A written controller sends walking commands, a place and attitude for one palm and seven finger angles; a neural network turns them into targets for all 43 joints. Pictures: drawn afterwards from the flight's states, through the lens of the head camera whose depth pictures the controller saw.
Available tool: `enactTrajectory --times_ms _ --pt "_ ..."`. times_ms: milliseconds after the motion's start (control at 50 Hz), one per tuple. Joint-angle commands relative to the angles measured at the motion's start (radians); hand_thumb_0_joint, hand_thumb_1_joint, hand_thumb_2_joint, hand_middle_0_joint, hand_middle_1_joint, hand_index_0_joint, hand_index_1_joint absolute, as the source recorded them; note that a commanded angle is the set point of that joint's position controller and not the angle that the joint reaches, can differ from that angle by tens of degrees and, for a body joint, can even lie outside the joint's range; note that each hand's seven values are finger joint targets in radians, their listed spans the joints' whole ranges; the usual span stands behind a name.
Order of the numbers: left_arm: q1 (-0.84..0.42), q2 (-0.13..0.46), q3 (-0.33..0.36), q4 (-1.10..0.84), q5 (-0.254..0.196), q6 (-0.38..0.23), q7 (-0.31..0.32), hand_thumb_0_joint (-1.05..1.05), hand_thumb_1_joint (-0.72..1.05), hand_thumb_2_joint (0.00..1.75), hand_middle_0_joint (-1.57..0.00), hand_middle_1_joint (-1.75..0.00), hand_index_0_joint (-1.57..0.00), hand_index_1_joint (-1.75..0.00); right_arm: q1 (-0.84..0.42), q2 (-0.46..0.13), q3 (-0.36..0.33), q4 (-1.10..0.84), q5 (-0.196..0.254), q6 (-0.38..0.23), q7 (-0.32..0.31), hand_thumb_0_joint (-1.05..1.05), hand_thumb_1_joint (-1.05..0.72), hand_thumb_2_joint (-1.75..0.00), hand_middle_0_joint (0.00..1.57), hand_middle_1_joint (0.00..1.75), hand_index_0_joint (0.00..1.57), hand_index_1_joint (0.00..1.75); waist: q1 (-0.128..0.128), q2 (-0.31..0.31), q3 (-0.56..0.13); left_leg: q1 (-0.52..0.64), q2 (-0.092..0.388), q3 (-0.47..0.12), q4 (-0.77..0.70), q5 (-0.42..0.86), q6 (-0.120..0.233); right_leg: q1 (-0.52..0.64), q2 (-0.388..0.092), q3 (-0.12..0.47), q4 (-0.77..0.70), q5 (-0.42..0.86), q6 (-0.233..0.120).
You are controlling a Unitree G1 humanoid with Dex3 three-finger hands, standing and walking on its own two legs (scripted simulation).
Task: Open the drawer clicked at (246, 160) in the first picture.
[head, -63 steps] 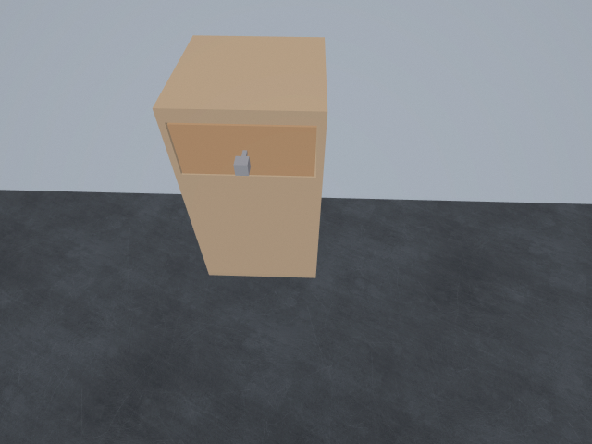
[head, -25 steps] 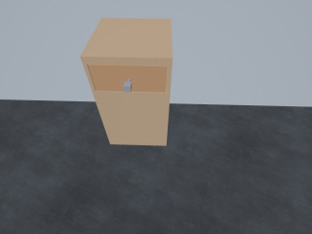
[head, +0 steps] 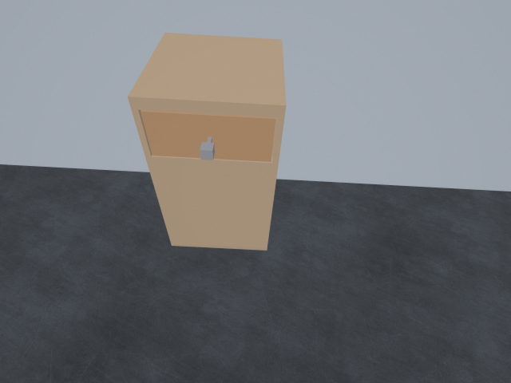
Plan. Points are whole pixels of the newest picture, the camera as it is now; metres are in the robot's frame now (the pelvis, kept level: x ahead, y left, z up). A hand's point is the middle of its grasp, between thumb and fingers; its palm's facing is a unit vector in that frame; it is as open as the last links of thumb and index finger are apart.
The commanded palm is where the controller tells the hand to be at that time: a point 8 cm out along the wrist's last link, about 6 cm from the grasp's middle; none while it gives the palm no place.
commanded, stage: take the last steps up to it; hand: left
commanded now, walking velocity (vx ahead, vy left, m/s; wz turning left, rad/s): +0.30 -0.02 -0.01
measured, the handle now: (208, 146) +0.76 +0.18 -0.13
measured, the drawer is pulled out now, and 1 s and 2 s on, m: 0.00 0.00 0.00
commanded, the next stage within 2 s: come to a stop and stand still in 0.48 s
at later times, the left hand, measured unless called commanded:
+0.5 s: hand out of the picture +0.15 +0.13 -0.17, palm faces +0.07 -0.98 -0.17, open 7.3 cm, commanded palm none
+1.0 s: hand (195, 323) +0.26 +0.13 -0.16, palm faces +0.12 -0.96 -0.24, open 7.4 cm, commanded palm none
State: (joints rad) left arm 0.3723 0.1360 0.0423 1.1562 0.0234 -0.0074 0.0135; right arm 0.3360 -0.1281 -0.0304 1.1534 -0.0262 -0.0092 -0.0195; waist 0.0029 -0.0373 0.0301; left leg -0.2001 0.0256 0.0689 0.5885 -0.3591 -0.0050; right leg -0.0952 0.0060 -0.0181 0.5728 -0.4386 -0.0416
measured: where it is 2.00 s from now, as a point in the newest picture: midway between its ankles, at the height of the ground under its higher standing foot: outside the picture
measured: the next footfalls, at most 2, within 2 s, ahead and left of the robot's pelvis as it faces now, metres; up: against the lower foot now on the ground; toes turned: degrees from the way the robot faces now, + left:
right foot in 0.26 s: +0.16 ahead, -0.14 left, +0.00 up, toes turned -6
left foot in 0.52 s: +0.21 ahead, +0.09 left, +0.00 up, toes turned +9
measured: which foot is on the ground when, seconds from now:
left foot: down 0.00-0.26, up 0.28-0.50, down 0.52-0.74, up 0.76-1.00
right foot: down 0.00-0.00, up 0.02-0.24, down 0.26-0.52, up 0.54-0.68, down 0.70-1.00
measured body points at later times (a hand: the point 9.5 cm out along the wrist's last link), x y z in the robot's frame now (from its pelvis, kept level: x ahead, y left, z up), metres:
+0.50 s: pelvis +0.14 -0.04 +0.00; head +0.17 -0.03 +0.45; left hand +0.15 +0.18 -0.16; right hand +0.15 -0.27 -0.15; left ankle +0.16 +0.08 -0.72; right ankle +0.12 -0.14 -0.73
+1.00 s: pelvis +0.24 -0.06 +0.01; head +0.30 -0.06 +0.46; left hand +0.26 +0.18 -0.14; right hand +0.33 -0.30 -0.14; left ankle +0.22 +0.05 -0.71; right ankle +0.23 -0.16 -0.73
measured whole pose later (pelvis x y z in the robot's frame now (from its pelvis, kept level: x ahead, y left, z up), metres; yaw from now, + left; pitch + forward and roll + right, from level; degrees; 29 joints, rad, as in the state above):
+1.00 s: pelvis +0.24 -0.06 +0.01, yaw +3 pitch +0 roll +2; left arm 0.18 0.16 0.07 1.04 0.03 0.01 0.04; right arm 0.11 -0.21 -0.06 1.01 -0.01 0.06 -0.02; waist 0.02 -0.02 0.15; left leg -0.30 -0.02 0.05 0.65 -0.37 -0.02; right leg -0.22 -0.06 -0.10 0.51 -0.30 -0.02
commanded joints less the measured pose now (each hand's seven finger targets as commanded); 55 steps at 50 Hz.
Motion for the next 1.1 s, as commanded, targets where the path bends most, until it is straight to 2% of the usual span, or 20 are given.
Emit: enactTrajectory --times_ms 0,40,100,200,220,240,280,320,460,500,520,600,640,680,780,960,980,1000,1020,1080 --pt "-0.165 0.073 0.014 -0.138 -0.005 -0.036 0.001 0.0 0.9 0.9 -0.2 -0.3 -0.2 -0.3 0.382 -0.156 -0.03 0.064 -0.019 -0.033 -0.032 0.0 -0.9 -0.9 0.2 0.3 0.2 0.3 -0.138 0.27 0.119 0.309 0.4 -0.512 -0.31 0.471 0.284 -0.616 -0.016 -0.023 0.549 -0.143 -0.023" --pt "-0.188 0.051 0.016 -0.159 -0.008 -0.035 -0.009 0.0 0.9 0.9 -0.2 -0.3 -0.2 -0.3 0.285 -0.136 -0.026 0.024 -0.016 -0.043 -0.029 0.0 -0.9 -0.9 0.2 0.3 0.2 0.3 -0.081 0.102 0.132 0.175 0.385 -0.41 -0.334 0.377 0.259 -0.583 -0.095 0.032 0.545 -0.074 -0.019" --pt "-0.17 0.026 0.018 -0.174 -0.006 -0.023 -0.033 0.0 0.9 0.9 -0.2 -0.3 -0.2 -0.3 0.188 -0.123 -0.02 0.001 -0.013 -0.057 -0.029 0.0 -0.9 -0.9 0.2 0.3 0.2 0.3 -0.032 0.2 0.119 0.047 0.273 -0.222 -0.369 0.242 0.183 -0.427 -0.099 -0.025 0.33 0.03 0.002" --pt "0.001 0.073 0.042 -0.1 -0.006 -0.025 -0.037 0.0 0.9 0.9 -0.2 -0.3 -0.2 -0.3 0.149 -0.12 -0.025 -0.008 -0.001 -0.036 -0.022 0.0 -0.9 -0.9 0.2 0.3 0.2 0.3 0.057 0.084 0.057 -0.171 0.149 -0.077 -0.159 0.064 0.104 0.04 -0.011 -0.125 -0.018 0.186 0.005" --pt "0.109 0.139 0.057 -0.074 -0.004 -0.036 -0.027 0.0 0.9 0.9 -0.2 -0.3 -0.2 -0.3 0.135 -0.094 -0.023 -0.026 0.007 -0.036 -0.013 0.0 -0.9 -0.9 0.2 0.3 0.2 0.3 0.109 -0.063 0.007 -0.293 0.059 0.011 0.052 0.006 0.066 0.198 -0.122 0.035 -0.116 0.047 -0.04" --pt "0.2 0.237 0.077 -0.05 -0.003 -0.04 -0.012 0.0 0.9 0.9 -0.2 -0.3 -0.2 -0.3 0.13 -0.026 -0.016 -0.058 0.016 -0.035 -0.005 0.0 -0.9 -0.9 0.2 0.3 0.2 0.3 0.134 -0.309 -0.032 -0.435 -0.028 0.087 0.342 -0.219 0.034 0.261 -0.373 0.395 -0.301 -0.088 -0.133" --pt "0.098 0.207 0.062 -0.078 -0.007 -0.03 0.009 0.0 0.9 0.9 -0.2 -0.3 -0.2 -0.3 0.008 -0.047 -0.03 -0.088 0.01 -0.021 0.002 0.0 -0.9 -0.9 0.2 0.3 0.2 0.3 0.093 -0.186 0.076 -0.483 0.06 -0.053 0.622 -0.222 0.045 0.017 -0.418 0.491 -0.39 -0.247 -0.204" --pt "-0.045 0.133 0.043 -0.121 0.007 -0.034 0.022 0.0 0.9 0.9 -0.2 -0.3 -0.2 -0.3 0.038 -0.028 -0.03 -0.082 0.002 -0.01 0.01 0.0 -0.9 -0.9 0.2 0.3 0.2 0.3 0.009 -0.115 0.087 -0.376 0.121 -0.096 0.547 -0.156 0.043 -0.166 -0.393 0.323 -0.373 -0.146 -0.178" --pt "-0.072 0.107 0.033 -0.115 -0.009 -0.04 -0.006 0.0 0.9 0.9 -0.2 -0.3 -0.2 -0.3 0.173 -0.028 -0.012 -0.036 -0.001 -0.032 0.015 0.0 -0.9 -0.9 0.2 0.3 0.2 0.3 -0.066 0.074 0.038 0.138 0.031 0.058 -0.134 0.137 0.011 -0.309 -0.163 -0.007 -0.113 0.127 -0.078" --pt "-0.117 0.052 0.022 -0.163 -0.01 -0.042 -0.015 0.0 0.9 0.9 -0.2 -0.3 -0.2 -0.3 0.3 -0.188 -0.048 -0.028 -0.019 -0.039 -0.007 0.0 -0.9 -0.9 0.2 0.3 0.2 0.3 -0.129 0.372 0.013 0.283 0.396 -0.434 -0.31 0.254 0.216 -0.551 -0.006 -0.132 0.333 -0.137 0.009" --pt "-0.189 0.079 0.02 -0.187 -0.003 -0.043 -0.011 0.0 0.9 0.9 -0.2 -0.3 -0.2 -0.3 0.307 -0.19 -0.047 -0.031 -0.019 -0.037 -0.014 0.0 -0.9 -0.9 0.2 0.3 0.2 0.3 -0.134 0.271 0.038 0.276 0.436 -0.465 -0.302 0.38 0.271 -0.616 -0.034 -0.052 0.49 -0.182 0.007" --pt "-0.162 0.031 0.013 -0.157 -0.016 -0.034 -0.017 0.0 0.9 0.9 -0.2 -0.3 -0.2 -0.3 0.037 -0.145 -0.018 -0.106 -0.017 -0.043 -0.031 0.0 -0.9 -0.9 0.2 0.3 0.2 0.3 -0.023 0.234 0.042 0.074 0.284 -0.123 -0.203 0.795 0.149 -0.346 -0.108 -0.004 0.211 -0.056 0.029" --pt "0.002 0.055 0.013 -0.084 -0.012 -0.03 -0.014 0.0 0.9 0.9 -0.2 -0.3 -0.2 -0.3 -0.044 -0.151 -0.018 -0.114 0.003 -0.026 -0.036 0.0 -0.9 -0.9 0.2 0.3 0.2 0.3 0.04 0.15 -0.033 0.066 0.166 -0.012 -0.073 0.665 0.057 -0.122 -0.053 -0.066 -0.117 0.315 0.045" --pt "0.005 0.183 0.023 -0.074 -0.005 -0.036 0.004 0.0 0.9 0.9 -0.2 -0.3 -0.2 -0.3 0.01 -0.124 -0.023 -0.12 0.031 -0.006 -0.022 0.0 -0.9 -0.9 0.2 0.3 0.2 0.3 -0.004 -0.097 -0.057 -0.061 0.046 0.033 -0.027 0.157 -0.015 -0.004 -0.255 0.144 -0.122 0.93 -0.043" --pt "-0.01 0.198 0.043 -0.092 0.001 -0.006 0.041 0.0 0.9 0.9 -0.2 -0.3 -0.2 -0.3 -0.111 -0.129 -0.043 -0.144 0.024 0.048 -0.02 0.0 -0.9 -0.9 0.2 0.3 0.2 0.3 0.058 -0.232 -0.007 -0.278 -0.03 -0.052 0.396 -0.246 -0.014 0.133 -0.363 0.194 -0.103 1.47 -0.171" --pt "-0.164 0.211 0.065 -0.161 -0.004 0.013 0.041 0.0 0.9 0.9 -0.2 -0.3 -0.2 -0.3 -0.069 -0.123 -0.042 -0.155 0.013 0.054 -0.001 0.0 -0.9 -0.9 0.2 0.3 0.2 0.3 -0.019 -0.11 -0.085 -0.011 -0.015 -0.032 -0.129 0.172 -0.018 0.026 -0.264 0.058 -0.055 0.909 -0.083" --pt "-0.154 0.187 0.055 -0.167 -0.009 0.017 0.04 0.0 0.9 0.9 -0.2 -0.3 -0.2 -0.3 -0.042 -0.161 -0.045 -0.149 0.008 0.044 -0.002 0.0 -0.9 -0.9 0.2 0.3 0.2 0.3 -0.025 0.0 -0.11 0.133 0.07 -0.072 -0.194 0.493 0.007 -0.079 -0.202 0.014 0.001 0.673 -0.031" --pt "-0.121 0.138 0.043 -0.184 -0.012 0.024 0.038 0.0 0.9 0.9 -0.2 -0.3 -0.2 -0.3 -0.036 -0.235 -0.054 -0.163 -0.001 0.036 -0.005 0.0 -0.9 -0.9 0.2 0.3 0.2 0.3 -0.016 0.224 -0.128 0.218 0.286 -0.292 -0.18 0.92 0.114 -0.235 -0.086 -0.064 0.116 0.212 0.036" --pt "-0.122 0.121 0.028 -0.184 -0.004 0.024 0.043 0.0 0.9 0.9 -0.2 -0.3 -0.2 -0.3 -0.023 -0.255 -0.059 -0.172 -0.002 0.04 -0.006 0.0 -0.9 -0.9 0.2 0.3 0.2 0.3 -0.043 0.269 -0.099 0.141 0.367 -0.278 -0.221 1.023 0.202 -0.23 -0.026 -0.022 0.343 -0.192 0.033" --pt "-0.167 0.141 0.042 -0.18 -0.012 0.044 0.032 0.0 0.9 0.9 -0.2 -0.3 -0.2 -0.3 -0.101 -0.216 -0.038 -0.196 -0.006 0.032 -0.033 0.0 -0.9 -0.9 0.2 0.3 0.2 0.3 -0.015 0.266 -0.002 0.007 0.322 -0.259 -0.222 0.932 0.239 -0.3 -0.029 0.101 0.541 -0.149 0.045"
